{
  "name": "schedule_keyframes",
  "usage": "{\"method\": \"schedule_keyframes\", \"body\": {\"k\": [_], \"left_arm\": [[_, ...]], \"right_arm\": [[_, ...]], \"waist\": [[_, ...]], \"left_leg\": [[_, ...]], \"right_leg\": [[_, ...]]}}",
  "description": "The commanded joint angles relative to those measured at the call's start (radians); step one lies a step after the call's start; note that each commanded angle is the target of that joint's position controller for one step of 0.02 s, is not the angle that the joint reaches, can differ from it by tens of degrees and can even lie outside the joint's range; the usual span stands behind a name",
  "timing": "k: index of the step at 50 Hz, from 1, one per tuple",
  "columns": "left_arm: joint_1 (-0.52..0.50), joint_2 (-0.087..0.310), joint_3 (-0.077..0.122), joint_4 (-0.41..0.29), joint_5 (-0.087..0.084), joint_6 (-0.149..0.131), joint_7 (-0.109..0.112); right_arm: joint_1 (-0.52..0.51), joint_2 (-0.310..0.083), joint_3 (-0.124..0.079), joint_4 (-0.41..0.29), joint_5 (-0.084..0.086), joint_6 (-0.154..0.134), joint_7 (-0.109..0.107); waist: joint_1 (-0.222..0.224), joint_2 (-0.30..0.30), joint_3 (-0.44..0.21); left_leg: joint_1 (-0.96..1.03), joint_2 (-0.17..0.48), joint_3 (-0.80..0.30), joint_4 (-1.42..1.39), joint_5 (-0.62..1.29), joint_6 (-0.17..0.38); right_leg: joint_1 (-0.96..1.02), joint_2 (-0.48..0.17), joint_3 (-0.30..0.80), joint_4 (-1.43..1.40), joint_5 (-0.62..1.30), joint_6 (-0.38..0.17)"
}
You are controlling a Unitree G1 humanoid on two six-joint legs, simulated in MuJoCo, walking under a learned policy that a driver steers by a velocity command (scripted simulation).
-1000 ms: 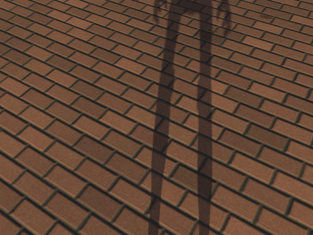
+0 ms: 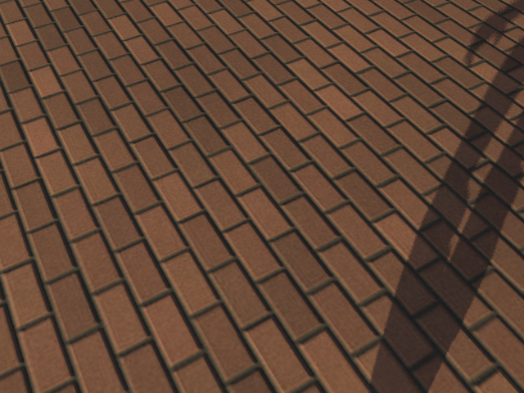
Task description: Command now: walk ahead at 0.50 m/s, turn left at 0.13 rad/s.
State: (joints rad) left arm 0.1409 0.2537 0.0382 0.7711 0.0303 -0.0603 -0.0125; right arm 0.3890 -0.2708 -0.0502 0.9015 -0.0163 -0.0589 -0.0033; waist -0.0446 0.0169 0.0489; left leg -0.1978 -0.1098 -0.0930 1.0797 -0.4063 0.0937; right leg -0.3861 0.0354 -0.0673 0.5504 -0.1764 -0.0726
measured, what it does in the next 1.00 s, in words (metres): walks ahead: left foot, then right foot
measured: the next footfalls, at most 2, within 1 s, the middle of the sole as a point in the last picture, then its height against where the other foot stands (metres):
left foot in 0.44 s outside the picture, level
right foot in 1.00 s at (298, 322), level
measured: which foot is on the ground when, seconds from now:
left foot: up 0.00-0.42, down 0.44-1.00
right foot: down 0.00-0.46, up 0.48-0.98, down 1.00-1.00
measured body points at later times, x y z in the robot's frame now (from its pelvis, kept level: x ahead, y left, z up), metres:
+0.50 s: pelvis +0.27 +0.04 +0.00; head +0.30 +0.05 +0.45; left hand +0.23 +0.29 -0.15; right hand +0.46 -0.20 -0.10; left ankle +0.35 +0.11 -0.73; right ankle +0.10 -0.08 -0.67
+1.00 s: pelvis +0.53 +0.01 -0.01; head +0.56 +0.00 +0.44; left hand +0.77 +0.19 -0.12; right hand +0.43 -0.23 -0.15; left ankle +0.36 +0.11 -0.71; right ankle +0.61 -0.07 -0.73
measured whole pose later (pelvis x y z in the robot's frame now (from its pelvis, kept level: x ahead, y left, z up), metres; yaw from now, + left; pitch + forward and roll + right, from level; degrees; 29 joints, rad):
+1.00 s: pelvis +0.53 +0.01 -0.01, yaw -15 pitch +1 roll +0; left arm 0.06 0.22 0.04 0.80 0.04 -0.03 -0.05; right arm 0.41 -0.21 -0.03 0.99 -0.02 -0.06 -0.03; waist -0.03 0.00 0.05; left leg 0.06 0.04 0.31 0.55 -0.46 0.02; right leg -0.44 0.05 -0.14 0.57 -0.17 -0.18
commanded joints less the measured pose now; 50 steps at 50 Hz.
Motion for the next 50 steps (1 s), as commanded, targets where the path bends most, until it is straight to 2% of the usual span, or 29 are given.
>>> {"method": "schedule_keyframes", "body": {"k": [1, 2, 4, 7, 9, 12, 16, 19, 20, 21, 22, 23, 24, 25, 26, 27, 28, 29, 32, 35, 38, 43, 45, 47, 48, 49, 50], "left_arm": [[0.115, 0.089, 0.028, 0.003, -0.007, -0.011, 0.002], [0.121, 0.078, 0.022, 0.021, -0.010, -0.017, 0.004], [0.165, 0.084, 0.023, 0.051, -0.018, -0.034, 0.000], [0.211, 0.103, 0.028, 0.083, -0.024, -0.042, -0.002], [0.240, 0.097, 0.025, 0.101, -0.026, -0.039, -0.002], [0.280, 0.105, 0.026, 0.125, -0.027, -0.038, -0.003], [0.331, 0.121, 0.027, 0.155, -0.020, -0.033, 0.002], [0.317, 0.136, 0.030, 0.168, -0.014, -0.025, 0.012], [0.305, 0.142, 0.031, 0.170, -0.013, -0.022, 0.014], [0.296, 0.140, 0.030, 0.173, -0.016, -0.016, 0.015], [0.290, 0.118, 0.021, 0.156, -0.020, -0.017, 0.014], [0.376, 0.007, -0.007, 0.113, -0.052, -0.019, 0.006], [0.367, 0.091, 0.017, 0.134, -0.030, -0.012, 0.014], [0.289, 0.116, 0.029, 0.122, -0.021, -0.006, 0.014], [0.251, 0.092, 0.023, 0.117, -0.024, -0.009, 0.006], [0.243, 0.075, 0.023, 0.123, -0.023, -0.001, 0.002], [0.258, 0.067, 0.023, 0.131, -0.006, 0.013, -0.004], [0.275, 0.051, 0.021, 0.143, 0.001, 0.026, -0.012], [0.212, 0.041, 0.025, 0.121, -0.003, 0.045, -0.025], [0.110, 0.036, 0.026, 0.085, -0.005, 0.050, -0.030], [0.011, 0.018, 0.016, 0.049, -0.005, 0.045, -0.036], [-0.132, 0.005, -0.002, -0.014, 0.002, 0.040, -0.047], [-0.121, 0.016, 0.002, -0.020, 0.004, 0.040, -0.046], [-0.039, 0.038, 0.014, -0.003, 0.006, 0.042, -0.038], [0.044, 0.058, 0.025, 0.019, 0.007, 0.038, -0.033], [0.174, 0.087, 0.044, 0.058, 0.012, 0.029, -0.025], [0.314, 0.171, 0.075, 0.090, 0.025, 0.026, -0.010]], "right_arm": [[-0.021, -0.091, -0.015, -0.076, -0.011, -0.008, 0.012], [-0.008, -0.079, -0.010, -0.074, -0.019, 0.002, 0.020], [-0.006, -0.062, -0.005, -0.070, -0.025, 0.015, 0.029], [-0.114, -0.048, 0.005, -0.102, -0.028, 0.022, 0.038], [-0.210, -0.039, 0.013, -0.132, -0.025, 0.021, 0.041], [-0.323, -0.014, 0.030, -0.163, -0.018, 0.016, 0.045], [-0.410, -0.027, 0.032, -0.187, -0.012, 0.011, 0.040], [-0.388, -0.050, 0.023, -0.186, -0.015, 0.004, 0.032], [-0.321, -0.061, 0.016, -0.164, -0.018, -0.001, 0.027], [-0.185, -0.076, 0.005, -0.116, -0.025, -0.011, 0.019], [-0.011, -0.128, -0.015, -0.068, -0.043, -0.021, 0.008], [0.093, -0.241, -0.045, -0.062, -0.065, -0.021, -0.004], [0.066, -0.218, -0.047, -0.059, -0.020, -0.005, 0.002], [-0.036, -0.159, -0.031, -0.069, -0.005, -0.002, 0.003], [-0.110, -0.094, -0.014, -0.079, -0.005, -0.009, 0.007], [-0.140, -0.061, -0.006, -0.076, -0.007, -0.017, 0.007], [-0.146, -0.043, 0.000, -0.064, -0.002, -0.026, 0.003], [-0.140, -0.040, 0.002, -0.057, -0.004, -0.035, 0.001], [-0.097, -0.066, -0.008, -0.031, 0.003, -0.059, 0.000], [-0.052, -0.060, -0.008, -0.010, 0.002, -0.059, -0.003], [-0.027, -0.056, -0.004, 0.008, 0.003, -0.057, -0.007], [0.061, -0.072, -0.006, 0.051, -0.001, -0.045, -0.024], [0.058, -0.089, -0.009, 0.057, -0.005, -0.035, -0.031], [0.038, -0.120, -0.017, 0.055, -0.009, -0.023, -0.039], [0.028, -0.135, -0.022, 0.050, -0.011, -0.013, -0.038], [0.017, -0.144, -0.025, 0.041, -0.007, -0.005, -0.035], [0.003, -0.124, -0.020, 0.011, -0.003, -0.007, -0.028]], "waist": [[0.045, -0.049, -0.036], [0.027, -0.083, -0.037], [0.019, -0.097, -0.048], [0.030, -0.089, -0.011], [0.049, -0.085, 0.012], [0.077, -0.089, 0.018], [0.101, -0.092, 0.023], [0.071, -0.096, 0.015], [0.038, -0.096, -0.018], [-0.023, -0.068, -0.087], [-0.086, -0.022, -0.196], [-0.071, 0.193, -0.342], [-0.068, 0.165, -0.345], [-0.026, 0.078, -0.172], [0.000, 0.047, -0.083], [0.025, 0.052, -0.037], [0.049, 0.072, -0.013], [0.061, 0.074, -0.016], [0.071, 0.046, -0.001], [0.054, 0.038, 0.024], [0.037, 0.037, 0.043], [-0.005, 0.040, 0.061], [0.015, 0.055, 0.040], [0.059, 0.090, -0.018], [0.096, 0.092, -0.069], [0.156, 0.068, -0.139], [0.219, -0.025, -0.228]], "left_leg": [[-0.351, 0.117, -0.019, 0.119, 0.093, -0.009], [-0.315, 0.131, -0.007, 0.086, 0.102, -0.020], [-0.309, 0.140, 0.020, 0.053, 0.116, -0.036], [-0.409, 0.183, 0.065, -0.037, 0.193, -0.063], [-0.450, 0.201, 0.094, -0.146, 0.261, -0.080], [-0.406, 0.190, 0.134, -0.334, 0.358, -0.088], [-0.360, 0.163, 0.155, -0.466, 0.372, -0.065], [-0.291, 0.135, 0.156, -0.528, 0.277, -0.022], [-0.201, 0.107, 0.165, -0.559, 0.245, -0.004], [-0.032, 0.081, 0.177, -0.627, 0.266, 0.021], [0.219, 0.180, 0.071, -0.632, 0.238, 0.065], [0.532, 0.494, -0.373, -0.681, 0.130, 0.177], [0.485, 0.550, -0.577, -0.801, 0.092, 0.210], [0.339, 0.498, -0.407, -0.817, 0.047, 0.175], [0.203, 0.452, -0.283, -0.865, 0.090, 0.143], [0.120, 0.405, -0.184, -0.902, 0.143, 0.099], [0.057, 0.370, -0.108, -0.928, 0.199, 0.069], [0.033, 0.356, -0.058, -0.942, 0.250, 0.059], [0.052, 0.346, 0.045, -0.973, 0.361, 0.057], [0.094, 0.332, 0.128, -0.979, 0.433, 0.049], [0.120, 0.312, 0.206, -0.967, 0.518, 0.032], [0.259, 0.347, 0.283, -0.907, 0.723, 0.018], [0.315, 0.361, 0.315, -0.823, 0.954, 0.008], [0.350, 0.372, 0.340, -0.661, 1.231, 0.006], [0.340, 0.377, 0.343, -0.517, 1.264, 0.011], [0.263, 0.367, 0.351, -0.309, 1.153, 0.002], [0.047, 0.334, 0.357, -0.004, 0.814, -0.027]], "right_leg": [[0.295, -0.298, 0.413, -0.326, 0.023, -0.141], [0.256, -0.265, 0.348, -0.344, 0.087, -0.125], [0.249, -0.248, 0.291, -0.363, 0.197, -0.132], [0.262, -0.237, 0.229, -0.418, 0.218, -0.144], [0.277, -0.213, 0.186, -0.435, 0.247, -0.137], [0.287, -0.188, 0.129, -0.427, 0.319, -0.115], [0.368, -0.227, 0.127, -0.388, 0.393, -0.106], [0.437, -0.261, 0.128, -0.304, 0.543, -0.092], [0.445, -0.256, 0.116, -0.219, 0.661, -0.080], [0.419, -0.221, 0.081, -0.058, 0.714, -0.062], [0.271, -0.179, 0.050, 0.168, 0.542, -0.042], [-0.079, -0.036, -0.018, 0.548, 0.014, 0.007], [-0.211, 0.019, 0.082, 0.688, -0.350, -0.004], [-0.256, -0.046, 0.129, 0.709, -0.272, -0.015], [-0.234, -0.086, 0.130, 0.656, -0.192, -0.016], [-0.193, -0.109, 0.126, 0.604, -0.151, -0.013], [-0.152, -0.123, 0.126, 0.572, -0.127, -0.001], [-0.124, -0.122, 0.120, 0.572, -0.104, 0.007], [-0.198, -0.132, 0.113, 0.555, -0.015, 0.024], [-0.294, -0.136, 0.100, 0.482, 0.088, 0.037], [-0.295, -0.123, 0.056, 0.322, 0.179, 0.042], [-0.268, -0.089, -0.048, 0.120, 0.167, -0.003], [-0.211, -0.049, -0.081, 0.083, 0.087, -0.040], [-0.101, 0.016, -0.113, 0.079, -0.029, -0.088], [-0.006, 0.047, -0.112, 0.056, -0.074, -0.116], [0.171, 0.068, -0.087, -0.024, -0.060, -0.149], [0.414, -0.082, 0.129, -0.087, -0.137, -0.210]]}}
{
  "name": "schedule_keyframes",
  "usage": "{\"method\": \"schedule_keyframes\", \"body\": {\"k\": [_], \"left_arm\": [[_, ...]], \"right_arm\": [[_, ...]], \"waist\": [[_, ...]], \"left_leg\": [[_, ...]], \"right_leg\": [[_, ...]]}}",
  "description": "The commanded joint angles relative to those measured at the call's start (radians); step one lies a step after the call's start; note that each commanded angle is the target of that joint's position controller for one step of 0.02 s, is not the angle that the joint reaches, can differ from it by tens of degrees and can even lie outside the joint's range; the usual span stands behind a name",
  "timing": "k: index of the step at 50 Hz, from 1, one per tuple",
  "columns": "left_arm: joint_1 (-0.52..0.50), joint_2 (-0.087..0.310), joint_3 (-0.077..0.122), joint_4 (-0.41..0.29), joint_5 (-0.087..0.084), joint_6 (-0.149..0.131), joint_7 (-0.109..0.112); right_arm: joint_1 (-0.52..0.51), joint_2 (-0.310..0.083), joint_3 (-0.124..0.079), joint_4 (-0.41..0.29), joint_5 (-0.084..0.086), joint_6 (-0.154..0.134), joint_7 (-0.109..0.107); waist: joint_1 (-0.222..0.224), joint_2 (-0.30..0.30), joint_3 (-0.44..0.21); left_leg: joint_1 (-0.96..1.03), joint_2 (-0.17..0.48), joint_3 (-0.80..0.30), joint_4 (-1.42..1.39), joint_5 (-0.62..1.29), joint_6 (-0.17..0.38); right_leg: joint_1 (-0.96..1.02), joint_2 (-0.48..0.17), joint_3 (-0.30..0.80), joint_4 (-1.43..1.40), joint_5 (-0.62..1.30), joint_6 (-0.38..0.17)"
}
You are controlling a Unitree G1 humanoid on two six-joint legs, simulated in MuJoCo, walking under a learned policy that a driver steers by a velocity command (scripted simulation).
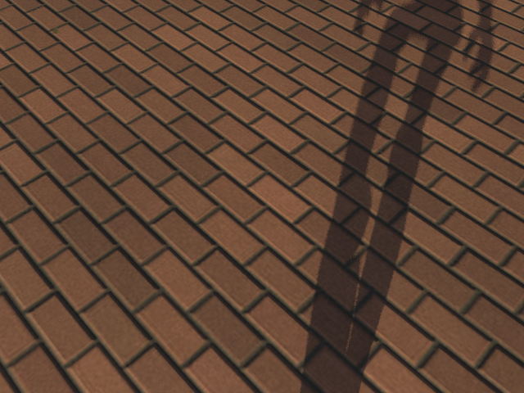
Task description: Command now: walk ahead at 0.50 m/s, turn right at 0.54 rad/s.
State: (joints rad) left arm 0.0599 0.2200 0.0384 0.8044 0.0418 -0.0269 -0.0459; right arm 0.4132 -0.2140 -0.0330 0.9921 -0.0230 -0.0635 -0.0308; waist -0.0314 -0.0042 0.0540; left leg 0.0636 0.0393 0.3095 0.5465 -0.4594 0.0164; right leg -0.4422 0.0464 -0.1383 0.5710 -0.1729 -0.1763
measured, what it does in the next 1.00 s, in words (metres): walks ahead, turning right: left foot, then right foot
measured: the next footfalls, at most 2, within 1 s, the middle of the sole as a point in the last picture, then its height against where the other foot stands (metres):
left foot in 0.50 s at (243, 385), level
right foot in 0.92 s outside the picture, level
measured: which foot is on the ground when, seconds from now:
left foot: down 0.00-0.00, up 0.02-0.48, down 0.50-1.00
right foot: down 0.00-0.52, up 0.54-0.90, down 0.92-1.00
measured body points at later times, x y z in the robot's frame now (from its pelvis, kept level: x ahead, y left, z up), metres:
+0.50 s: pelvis +0.28 +0.00 +0.01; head +0.31 +0.00 +0.45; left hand +0.33 +0.29 -0.12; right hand +0.44 -0.28 -0.08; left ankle +0.43 +0.08 -0.72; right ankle +0.10 -0.05 -0.71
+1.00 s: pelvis +0.39 -0.03 +0.02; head +0.39 -0.05 +0.47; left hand +0.60 +0.14 -0.10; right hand +0.34 -0.28 -0.12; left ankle +0.44 +0.08 -0.72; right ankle +0.39 -0.13 -0.72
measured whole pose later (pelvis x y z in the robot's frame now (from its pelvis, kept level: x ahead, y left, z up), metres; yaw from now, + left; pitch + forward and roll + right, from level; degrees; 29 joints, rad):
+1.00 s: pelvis +0.39 -0.03 +0.02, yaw -23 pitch -1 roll +1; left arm 0.17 0.20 -0.01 0.85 0.02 0.01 0.01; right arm 0.29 -0.22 0.00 0.89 -0.01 -0.01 -0.01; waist -0.04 0.02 0.01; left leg -0.19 0.00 0.06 0.44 -0.24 0.01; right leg -0.27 0.03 0.02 0.48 -0.20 -0.04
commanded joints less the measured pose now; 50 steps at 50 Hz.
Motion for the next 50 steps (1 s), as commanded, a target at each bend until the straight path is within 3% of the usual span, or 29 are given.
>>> {"method": "schedule_keyframes", "body": {"k": [1, 2, 3, 4, 5, 7, 10, 16, 20, 22, 23, 24, 25, 26, 27, 28, 29, 30, 32, 35, 39, 42, 44, 45, 46, 47, 48, 49, 50], "left_arm": [[0.332, 0.312, 0.104, 0.029, -0.006, 0.006, 0.031], [0.354, 0.301, 0.103, 0.027, -0.030, 0.020, 0.035], [0.297, 0.254, 0.090, 0.034, -0.034, 0.019, 0.044], [0.257, 0.192, 0.076, 0.039, -0.036, 0.014, 0.046], [0.221, 0.164, 0.066, 0.038, -0.037, 0.005, 0.050], [0.199, 0.150, 0.056, 0.029, -0.042, -0.016, 0.050], [0.246, 0.194, 0.066, 0.038, -0.043, -0.034, 0.043], [0.362, 0.203, 0.070, 0.045, -0.040, -0.027, 0.043], [0.399, 0.219, 0.072, 0.039, -0.027, -0.022, 0.053], [0.355, 0.237, 0.077, 0.021, -0.023, -0.024, 0.060], [0.320, 0.250, 0.079, 0.009, -0.021, -0.027, 0.059], [0.302, 0.249, 0.078, 0.010, -0.026, -0.032, 0.054], [0.307, 0.210, 0.067, 0.003, -0.040, -0.040, 0.048], [0.363, 0.112, 0.042, -0.036, -0.073, -0.044, 0.051], [0.462, 0.148, 0.050, -0.036, -0.056, -0.036, 0.058], [0.460, 0.177, 0.054, 0.009, -0.029, -0.017, 0.067], [0.390, 0.166, 0.051, 0.011, -0.019, -0.010, 0.060], [0.354, 0.146, 0.048, 0.003, -0.019, -0.004, 0.055], [0.339, 0.129, 0.043, -0.003, -0.007, 0.019, 0.040], [0.332, 0.113, 0.035, -0.007, -0.018, 0.034, 0.033], [0.240, 0.077, 0.005, -0.016, -0.016, 0.045, 0.029], [0.191, 0.086, -0.004, -0.015, -0.019, 0.044, 0.035], [0.192, 0.079, -0.011, -0.004, -0.013, 0.033, 0.042], [0.182, 0.096, -0.011, -0.004, -0.006, 0.026, 0.048], [0.192, 0.151, -0.005, -0.006, 0.004, 0.016, 0.059], [0.125, 0.191, -0.002, -0.017, -0.017, 0.018, 0.068], [0.106, 0.143, -0.010, -0.008, -0.031, 0.020, 0.066], [0.077, 0.116, -0.019, -0.004, -0.031, 0.018, 0.064], [0.074, 0.105, -0.023, 0.006, -0.029, 0.019, 0.065]], "right_arm": [[-0.009, -0.085, -0.024, -0.157, 0.016, -0.015, 0.022], [-0.125, -0.162, -0.033, -0.185, 0.003, -0.030, 0.029], [-0.172, -0.141, -0.026, -0.205, 0.014, -0.045, 0.033], [-0.151, -0.143, -0.026, -0.195, 0.018, -0.052, 0.030], [-0.155, -0.139, -0.028, -0.195, 0.002, -0.039, 0.028], [-0.113, -0.121, -0.024, -0.189, -0.026, 0.002, 0.034], [-0.172, -0.103, -0.019, -0.224, -0.027, 0.029, 0.043], [-0.407, -0.106, -0.008, -0.310, -0.014, 0.026, 0.051], [-0.491, -0.122, -0.002, -0.353, -0.005, 0.011, 0.053], [-0.430, -0.148, -0.008, -0.348, -0.003, 0.002, 0.050], [-0.350, -0.169, -0.017, -0.326, -0.001, -0.003, 0.044], [-0.221, -0.190, -0.028, -0.285, -0.006, -0.014, 0.033], [-0.085, -0.232, -0.040, -0.263, -0.024, -0.031, 0.019], [0.002, -0.319, -0.056, -0.275, -0.046, -0.032, 0.005], [-0.044, -0.334, -0.065, -0.272, -0.021, -0.014, 0.013], [-0.117, -0.228, -0.044, -0.290, -0.002, -0.007, 0.021], [-0.161, -0.144, -0.021, -0.290, 0.007, -0.009, 0.026], [-0.187, -0.109, -0.008, -0.284, 0.003, -0.010, 0.027], [-0.174, -0.124, -0.008, -0.253, 0.007, -0.020, 0.027], [-0.172, -0.149, -0.012, -0.229, 0.005, -0.029, 0.032], [-0.192, -0.148, -0.006, -0.208, 0.003, -0.014, 0.034], [-0.150, -0.167, -0.012, -0.180, 0.007, 0.006, 0.038], [-0.161, -0.163, -0.010, -0.173, 0.016, 0.023, 0.034], [-0.138, -0.147, -0.005, -0.166, 0.010, 0.029, 0.030], [-0.103, -0.109, 0.005, -0.173, 0.001, 0.031, 0.030], [0.000, -0.050, 0.020, -0.156, 0.018, 0.039, 0.027], [-0.009, -0.071, 0.020, -0.120, 0.016, 0.057, 0.016], [-0.045, -0.096, 0.013, -0.121, 0.012, 0.063, 0.013], [-0.066, -0.109, 0.008, -0.113, 0.009, 0.064, 0.014]], "waist": [[0.119, -0.265, -0.299], [0.167, -0.067, -0.287], [0.133, -0.023, -0.159], [0.079, 0.050, -0.065], [0.040, 0.063, -0.031], [0.002, 0.035, -0.045], [0.007, 0.001, -0.036], [0.102, -0.054, -0.018], [0.128, -0.065, -0.018], [0.083, -0.080, -0.026], [0.043, -0.084, -0.051], [-0.018, -0.049, -0.103], [-0.074, 0.006, -0.201], [-0.071, 0.174, -0.337], [0.005, 0.307, -0.401], [0.036, 0.128, -0.284], [0.029, 0.040, -0.173], [0.040, 0.043, -0.131], [0.051, 0.123, -0.103], [0.075, 0.121, -0.144], [0.064, 0.160, -0.142], [0.035, 0.159, -0.138], [0.054, 0.118, -0.115], [0.053, 0.068, -0.101], [0.031, -0.046, -0.113], [-0.044, -0.164, -0.113], [-0.015, -0.135, -0.090], [-0.018, -0.126, -0.041], [-0.008, -0.125, -0.031]], "left_leg": [[-0.693, -0.073, -0.119, 0.923, -0.059, -0.018], [-0.822, -0.049, -0.331, 0.966, -0.016, -0.010], [-0.855, 0.014, -0.356, 0.899, 0.077, -0.001], [-0.791, 0.052, -0.347, 0.778, 0.127, -0.003], [-0.728, 0.074, -0.353, 0.698, 0.132, -0.015], [-0.634, 0.077, -0.344, 0.621, 0.137, -0.042], [-0.654, 0.074, -0.311, 0.499, 0.204, -0.071], [-0.722, 0.039, -0.307, 0.211, 0.418, -0.079], [-0.696, -0.002, -0.317, 0.087, 0.408, -0.056], [-0.567, -0.021, -0.332, 0.009, 0.356, -0.031], [-0.439, -0.046, -0.325, -0.018, 0.311, -0.015], [-0.285, -0.064, -0.305, -0.083, 0.342, 0.008], [-0.072, 0.047, -0.392, -0.110, 0.371, 0.049], [0.168, 0.334, -0.725, -0.121, 0.523, 0.127], [0.167, 0.439, -1.013, -0.170, 0.787, 0.245], [0.048, 0.403, -0.891, -0.145, 0.790, 0.252], [-0.066, 0.338, -0.725, -0.154, 0.862, 0.232], [-0.126, 0.280, -0.611, -0.179, 0.901, 0.193], [-0.203, 0.220, -0.492, -0.215, 1.015, 0.178], [-0.227, 0.211, -0.418, -0.226, 1.097, 0.195], [-0.297, 0.167, -0.330, -0.243, 0.974, 0.169], [-0.296, 0.173, -0.359, -0.223, 0.799, 0.164], [-0.344, 0.159, -0.377, -0.183, 0.567, 0.129], [-0.380, 0.138, -0.385, -0.162, 0.430, 0.086], [-0.418, 0.087, -0.350, -0.089, 0.285, 0.038], [-0.364, -0.006, -0.284, -0.098, 0.092, 0.008], [-0.254, -0.002, -0.295, -0.135, 0.104, 0.004], [-0.237, -0.004, -0.301, -0.155, 0.161, 0.000], [-0.221, 0.006, -0.308, -0.168, 0.210, -0.006]], "right_leg": [[0.766, -0.380, 0.790, -0.212, -0.084, -0.278], [0.748, -0.387, 0.830, -0.286, -0.034, -0.293], [0.637, -0.373, 0.687, -0.301, 0.015, -0.254], [0.480, -0.327, 0.588, -0.324, 0.131, -0.199], [0.388, -0.267, 0.509, -0.332, 0.216, -0.159], [0.304, -0.205, 0.420, -0.344, 0.320, -0.139], [0.262, -0.162, 0.382, -0.362, 0.354, -0.126], [0.358, -0.135, 0.412, -0.333, 0.343, -0.064], [0.443, -0.163, 0.467, -0.264, 0.418, -0.050], [0.420, -0.174, 0.495, -0.218, 0.446, -0.017], [0.381, -0.164, 0.496, -0.159, 0.519, 0.004], [0.366, -0.115, 0.454, -0.008, 0.611, 0.033], [0.273, -0.048, 0.399, 0.217, 0.504, 0.065], [0.046, 0.069, 0.277, 0.524, -0.007, 0.107], [-0.068, 0.125, 0.254, 0.679, -0.409, 0.113], [-0.088, 0.052, 0.282, 0.752, -0.353, 0.115], [-0.090, 0.030, 0.267, 0.719, -0.305, 0.128], [-0.083, 0.001, 0.259, 0.657, -0.280, 0.136], [-0.037, 0.001, 0.244, 0.593, -0.244, 0.158], [0.004, 0.020, 0.236, 0.497, -0.198, 0.173], [0.125, -0.016, 0.166, 0.216, -0.086, 0.177], [0.196, -0.021, 0.134, 0.081, -0.054, 0.174], [0.294, -0.025, 0.128, -0.093, 0.020, 0.153], [0.349, -0.060, 0.183, -0.189, 0.062, 0.142], [0.405, -0.213, 0.347, -0.236, 0.199, 0.120], [0.309, -0.325, 0.448, -0.261, 0.272, 0.033], [0.197, -0.292, 0.434, -0.275, 0.132, 0.017], [0.155, -0.228, 0.396, -0.287, 0.022, 0.054], [0.152, -0.190, 0.370, -0.293, -0.026, 0.081]]}}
